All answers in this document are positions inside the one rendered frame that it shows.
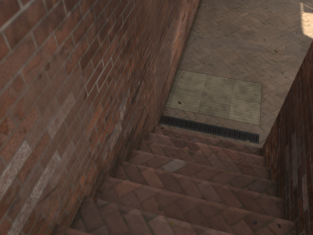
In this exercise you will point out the stairs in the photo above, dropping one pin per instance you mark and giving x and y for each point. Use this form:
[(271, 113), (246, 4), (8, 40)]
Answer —
[(181, 183)]

